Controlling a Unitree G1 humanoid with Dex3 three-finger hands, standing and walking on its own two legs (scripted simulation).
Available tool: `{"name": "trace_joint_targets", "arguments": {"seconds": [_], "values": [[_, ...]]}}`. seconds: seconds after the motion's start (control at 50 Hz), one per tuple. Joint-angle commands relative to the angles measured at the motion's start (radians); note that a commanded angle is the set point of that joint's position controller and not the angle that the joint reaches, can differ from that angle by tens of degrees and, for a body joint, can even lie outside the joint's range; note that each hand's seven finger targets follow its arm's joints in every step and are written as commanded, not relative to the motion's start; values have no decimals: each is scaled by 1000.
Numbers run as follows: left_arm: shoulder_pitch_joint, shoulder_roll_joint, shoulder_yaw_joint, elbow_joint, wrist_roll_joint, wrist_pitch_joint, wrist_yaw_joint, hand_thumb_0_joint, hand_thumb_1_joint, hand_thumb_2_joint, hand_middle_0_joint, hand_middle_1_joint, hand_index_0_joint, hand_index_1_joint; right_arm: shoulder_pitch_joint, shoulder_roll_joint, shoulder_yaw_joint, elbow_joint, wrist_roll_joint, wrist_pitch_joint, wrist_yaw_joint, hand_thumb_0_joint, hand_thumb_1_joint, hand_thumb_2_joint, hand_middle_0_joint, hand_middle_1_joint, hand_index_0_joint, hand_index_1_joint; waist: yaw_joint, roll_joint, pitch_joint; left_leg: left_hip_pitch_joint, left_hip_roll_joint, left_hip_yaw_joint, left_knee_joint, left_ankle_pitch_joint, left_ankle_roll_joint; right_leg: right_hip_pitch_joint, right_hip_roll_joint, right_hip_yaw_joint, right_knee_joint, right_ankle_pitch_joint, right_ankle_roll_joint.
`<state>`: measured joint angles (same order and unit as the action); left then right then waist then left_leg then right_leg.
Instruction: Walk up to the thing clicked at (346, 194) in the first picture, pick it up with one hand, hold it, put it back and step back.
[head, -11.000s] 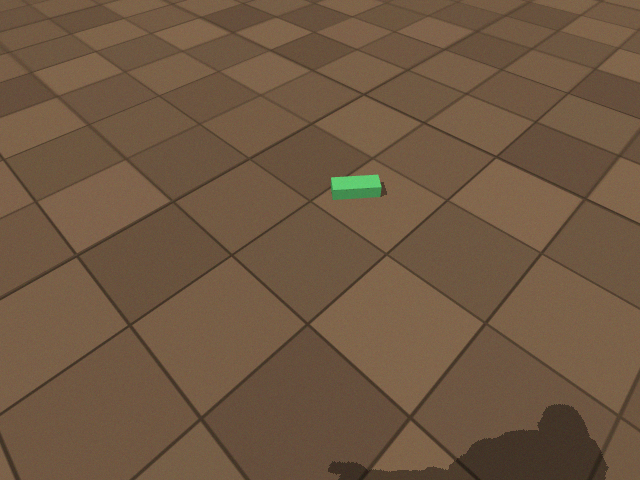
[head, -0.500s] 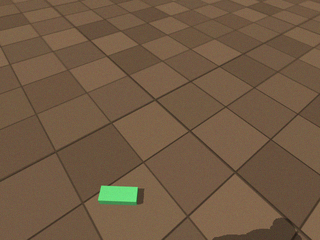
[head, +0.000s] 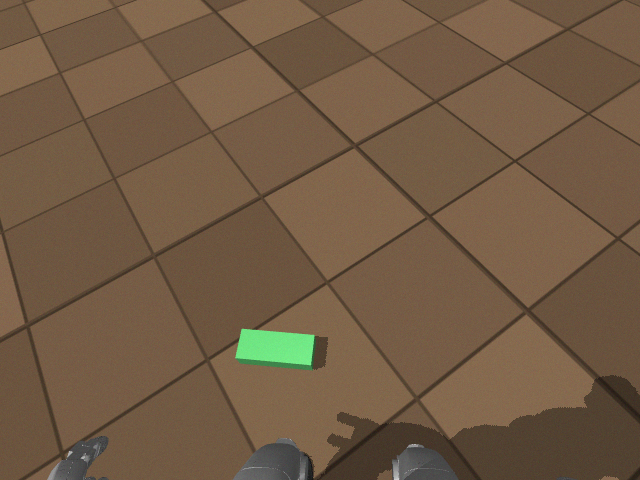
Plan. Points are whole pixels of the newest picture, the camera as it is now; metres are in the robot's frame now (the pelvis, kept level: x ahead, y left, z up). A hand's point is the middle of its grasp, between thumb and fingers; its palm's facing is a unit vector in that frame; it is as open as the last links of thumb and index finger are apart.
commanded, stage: walk up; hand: left
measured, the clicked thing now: (276, 349) +0.47 +0.19 -0.71
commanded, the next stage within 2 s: none
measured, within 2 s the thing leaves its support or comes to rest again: neither
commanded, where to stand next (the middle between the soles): +0.07 +0.02 m, yaw -3 degrees
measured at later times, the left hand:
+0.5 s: hand out of the picture +0.03 +0.26 -0.14, palm faces -0.05 -0.93 -0.36, open 7.4 cm
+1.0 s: hand out of the picture +0.06 +0.25 -0.10, palm faces -0.03 -0.85 -0.52, open 7.4 cm
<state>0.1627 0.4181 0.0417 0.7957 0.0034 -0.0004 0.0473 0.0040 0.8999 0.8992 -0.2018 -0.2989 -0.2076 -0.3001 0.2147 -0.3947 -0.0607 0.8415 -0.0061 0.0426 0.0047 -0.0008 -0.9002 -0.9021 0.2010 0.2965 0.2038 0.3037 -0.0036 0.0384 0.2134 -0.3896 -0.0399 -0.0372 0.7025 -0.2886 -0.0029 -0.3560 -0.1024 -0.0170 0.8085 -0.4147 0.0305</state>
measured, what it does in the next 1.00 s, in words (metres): steps on the spot: right foot, then right foot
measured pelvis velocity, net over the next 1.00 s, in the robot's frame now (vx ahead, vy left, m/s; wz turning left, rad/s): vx -0.05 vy -0.03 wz -0.01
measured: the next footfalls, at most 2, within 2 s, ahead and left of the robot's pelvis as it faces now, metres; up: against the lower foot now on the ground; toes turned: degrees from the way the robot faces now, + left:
right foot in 0.30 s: -0.03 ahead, -0.11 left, +0.00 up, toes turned -2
right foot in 0.78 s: +0.08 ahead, -0.18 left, +0.00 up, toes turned -3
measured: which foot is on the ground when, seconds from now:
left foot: down 0.00-0.80, up 0.82-1.00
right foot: down 0.00-0.02, up 0.04-0.28, down 0.30-0.54, up 0.56-0.76, down 0.78-1.00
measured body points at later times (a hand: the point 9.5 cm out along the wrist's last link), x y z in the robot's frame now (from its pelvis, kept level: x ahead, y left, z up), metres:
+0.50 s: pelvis -0.02 +0.00 +0.01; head -0.02 +0.00 +0.46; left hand +0.03 +0.31 -0.11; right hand +0.03 -0.33 -0.10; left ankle +0.03 +0.12 -0.71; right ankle -0.07 -0.11 -0.71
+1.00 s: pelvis -0.05 -0.03 +0.01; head +0.01 -0.08 +0.45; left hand +0.06 +0.29 -0.07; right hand +0.03 -0.37 -0.14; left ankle -0.06 +0.13 -0.62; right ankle +0.04 -0.17 -0.71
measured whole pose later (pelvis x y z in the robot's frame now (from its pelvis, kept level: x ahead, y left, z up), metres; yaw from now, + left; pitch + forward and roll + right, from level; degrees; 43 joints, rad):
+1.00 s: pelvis -0.05 -0.03 +0.01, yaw +0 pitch -2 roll +1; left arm 0.16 0.36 0.05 0.88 0.02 -0.03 0.06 0.00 0.90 0.90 -0.20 -0.30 -0.21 -0.30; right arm 0.19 -0.47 -0.09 0.84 -0.02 0.09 0.03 0.00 -0.90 -0.90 0.20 0.30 0.20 0.30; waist -0.02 0.11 0.17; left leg -0.50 -0.08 -0.17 1.27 -0.45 -0.01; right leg -0.42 -0.07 -0.02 0.67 -0.21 0.01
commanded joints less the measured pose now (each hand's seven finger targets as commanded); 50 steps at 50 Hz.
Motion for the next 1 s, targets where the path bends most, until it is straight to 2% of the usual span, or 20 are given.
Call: {"name": "trace_joint_targets", "arguments": {"seconds": [0.0, 0.02, 0.1, 0.16, 0.24, 0.28, 0.32, 0.34, 0.4, 0.46, 0.48, 0.52, 0.56, 0.66, 0.74, 0.76, 0.78, 0.82, 0.88, 0.98], "values": [[153, 131, 39, -26, -40, 9, 24, 0, 900, 900, -200, -300, -200, -300, 26, -293, -79, -111, -37, -38, -11, 0, -900, -900, 200, 300, 200, 300, 29, 122, -365, 385, 302, -358, -120, 955, 180, -139, 134, 57, 311, -181, -51], [104, 166, 44, -21, -36, 17, 43, 0, 900, 900, -200, -300, -200, -300, 63, -339, -90, -86, -4, -34, -11, 0, -900, -900, 200, 300, 200, 300, -25, 191, -409, 311, 430, -506, -176, 926, 334, -107, 144, 105, 423, -283, -51], [61, 192, 56, 8, -30, 25, 19, 0, 900, 900, -200, -300, -200, -300, -23, -231, -61, -90, -2, -38, -32, 0, -900, -900, 200, 300, 200, 300, 8, 71, -350, 256, 253, -219, -144, 612, 212, -134, 144, 177, 453, -141, -68], [67, 166, 50, 30, -8, 19, -7, 0, 900, 900, -200, -300, -200, -300, -17, -232, -56, -60, -9, -58, -33, 0, -900, -900, 200, 300, 200, 300, -3, 85, -337, 277, 264, -285, -204, 106, 207, -103, 100, 126, 185, -100, -52], [98, 160, 62, 68, 21, -6, -34, 0, 900, 900, -200, -300, -200, -300, -30, -278, -64, -58, -36, -59, -16, 0, -900, -900, 200, 300, 200, 300, -6, 124, -271, 119, 285, -296, -265, -250, 226, 76, 111, 32, -156, -182, -56], [139, 163, 73, 109, 40, -22, -35, 0, 900, 900, -200, -300, -200, -300, -44, -232, -41, -47, -27, -52, -13, 0, -900, -900, 200, 300, 200, 300, 35, 69, -200, -74, 204, -189, -178, -209, 131, 264, 116, 51, -409, -24, -97], [101, 264, 97, 77, 51, -33, -34, 0, 900, 900, -200, -300, -200, -300, -93, -139, -10, -63, -16, -62, -15, 0, -900, -900, 200, 300, 200, 300, 64, -210, -89, -303, 0, 29, 111, -255, 22, 169, -196, 593, -593, -417, -237], [29, 311, 96, 55, 52, -29, -41, 0, 900, 900, -200, -300, -200, -300, -130, -227, -38, -40, -16, -73, -25, 0, -900, -900, 200, 300, 200, 300, 67, -162, -21, -119, 39, -49, 190, -242, 18, -87, -276, 644, -613, -434, -299], [-70, 179, 62, 45, 30, -31, -51, 0, 900, 900, -200, -300, -200, -300, -14, -174, -28, 29, 4, -109, -8, 0, -900, -900, 200, 300, 200, 300, -34, -103, -54, 111, 32, 43, -68, 7, 28, -35, -61, 228, -443, 44, -175], [14, 195, 58, 64, 19, -32, -69, 0, 900, 900, -200, -300, -200, -300, 27, -174, -28, 38, -8, -122, -9, 0, -900, -900, 200, 300, 200, 300, -12, -175, -141, 251, -2, 69, -165, 23, 51, -14, -35, 190, -343, 188, -157], [15, 182, 48, 52, 22, -30, -74, 0, 900, 900, -200, -300, -200, -300, 59, -195, -36, 37, -12, -129, -14, 0, -900, -900, 200, 300, 200, 300, -33, -162, -170, 324, 25, 1, -221, -38, 66, -54, -35, 186, -269, 178, -144], [49, 122, 40, 44, 10, -27, -74, 0, 900, 900, -200, -300, -200, -300, 146, -335, -76, 45, -24, -141, -15, 0, -900, -900, 200, 300, 200, 300, -47, 118, -208, 432, 364, -570, -424, -330, 242, -283, 128, 18, 93, -123, -70], [38, 218, 65, 52, 23, -29, -61, 0, 900, 900, -200, -300, -200, -300, 131, -351, -86, 33, -16, -137, -14, 0, -900, -900, 200, 300, 200, 300, -45, 38, -152, 320, 442, -636, -454, -262, 324, -253, 54, 106, 171, -196, -75], [111, 168, 64, 75, 8, -26, -78, 0, 900, 900, -200, -300, -200, -300, 47, -278, -50, 4, -15, -134, -15, 0, -900, -900, 200, 300, 200, 300, 2, 91, -162, 135, 273, -269, -376, 8, 209, -58, 44, 49, 7, -49, -65], [201, 165, 66, 134, -15, -50, -24, 0, 900, 900, -200, -300, -200, -300, -88, -192, -15, -26, 0, -53, -4, 0, -900, -900, 200, 300, 200, 300, 76, 149, -181, -19, 118, -42, -63, 277, 84, 208, 98, -22, -313, 332, -20], [222, 237, 83, 140, -9, -52, -2, 0, 900, 900, -200, -300, -200, -300, -68, -158, -12, -38, 2, -34, -3, 0, -900, -900, 200, 300, 200, 300, 76, 34, -181, -58, 51, -41, 72, 197, 49, 208, 15, 77, -367, 437, -29], [225, 337, 105, 128, 0, -53, 14, 0, 900, 900, -200, -300, -200, -300, -31, -135, -13, -64, -2, -16, -2, 0, -900, -900, 200, 300, 200, 300, 59, -133, -188, -164, -35, -54, 236, -82, 14, 194, -214, 349, -422, 624, -118], [100, 379, 108, 68, 6, -47, 31, 0, 900, 900, -200, -300, -200, -300, 33, -207, -53, -47, -20, 34, -5, 0, -900, -900, 200, 300, 200, 300, 21, -154, -173, -99, 15, -167, 512, -318, 6, 14, -390, 529, -472, 552, -297], [19, 292, 103, 44, 2, -41, 37, 0, 900, 900, -200, -300, -200, -300, 113, -227, -71, -5, -10, 35, 4, 0, -900, -900, 200, 300, 200, 300, -28, -125, -208, -117, -13, -213, 625, -209, 1, 59, -232, 285, -360, 557, -230], [59, 266, 106, 23, 40, -45, 34, 0, 900, 900, -200, -300, -200, -300, 98, -226, -80, -28, -16, 38, 27, 0, -900, -900, 200, 300, 200, 300, 29, -242, -301, -175, 9, -96, 467, -144, -20, 200, -148, 226, -398, -88, -210]]}}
